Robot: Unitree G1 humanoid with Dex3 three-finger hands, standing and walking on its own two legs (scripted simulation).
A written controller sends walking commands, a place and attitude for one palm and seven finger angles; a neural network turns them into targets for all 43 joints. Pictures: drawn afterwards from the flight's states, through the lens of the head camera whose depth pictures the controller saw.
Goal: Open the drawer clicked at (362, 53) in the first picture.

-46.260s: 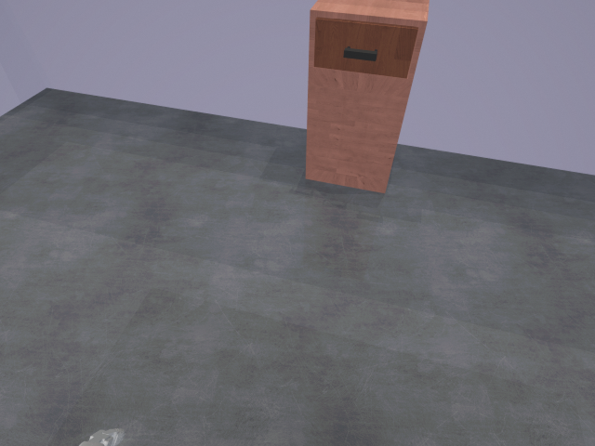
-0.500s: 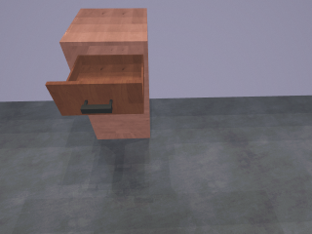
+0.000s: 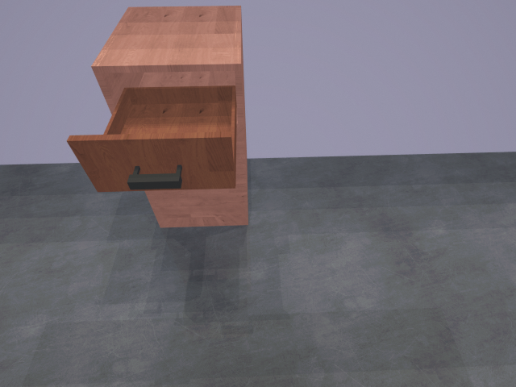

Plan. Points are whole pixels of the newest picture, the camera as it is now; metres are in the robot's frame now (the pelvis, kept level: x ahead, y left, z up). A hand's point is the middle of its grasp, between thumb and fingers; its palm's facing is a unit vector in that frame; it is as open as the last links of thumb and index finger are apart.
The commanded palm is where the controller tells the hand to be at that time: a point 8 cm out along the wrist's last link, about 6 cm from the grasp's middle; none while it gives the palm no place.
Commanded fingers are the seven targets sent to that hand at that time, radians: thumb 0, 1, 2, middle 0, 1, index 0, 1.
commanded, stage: look to check the result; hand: left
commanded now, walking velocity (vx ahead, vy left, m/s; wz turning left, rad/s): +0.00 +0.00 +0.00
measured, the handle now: (156, 175) +0.58 +0.28 -0.08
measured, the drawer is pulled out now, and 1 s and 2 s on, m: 0.29 0.29 0.29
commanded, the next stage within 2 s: stand and wait in 0.16 s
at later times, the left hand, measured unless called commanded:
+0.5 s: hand out of the picture +0.05 +0.19 -0.17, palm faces +0.00 -0.97 -0.25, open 7.4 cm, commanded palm none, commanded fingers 0.00 0.90 0.90 -0.20 -0.30 -0.20 -0.30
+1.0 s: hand out of the picture +0.07 +0.21 -0.16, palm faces -0.01 -0.96 -0.29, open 7.4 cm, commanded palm none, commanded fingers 0.00 0.90 0.90 -0.20 -0.30 -0.20 -0.30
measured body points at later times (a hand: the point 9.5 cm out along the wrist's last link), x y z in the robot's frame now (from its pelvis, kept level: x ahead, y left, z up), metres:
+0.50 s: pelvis +0.01 -0.01 +0.00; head +0.03 -0.02 +0.45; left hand +0.05 +0.24 -0.15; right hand +0.02 -0.25 -0.16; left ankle +0.00 +0.11 -0.75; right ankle +0.02 -0.07 -0.75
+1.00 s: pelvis +0.02 -0.01 +0.00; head +0.03 -0.02 +0.45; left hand +0.08 +0.26 -0.14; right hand +0.04 -0.27 -0.15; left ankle +0.00 +0.11 -0.75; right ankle +0.02 -0.07 -0.75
